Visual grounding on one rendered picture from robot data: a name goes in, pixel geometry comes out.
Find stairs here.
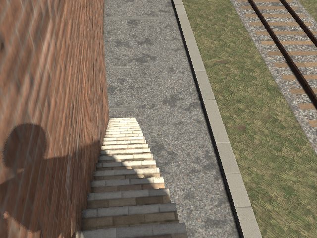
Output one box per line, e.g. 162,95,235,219
76,118,188,238

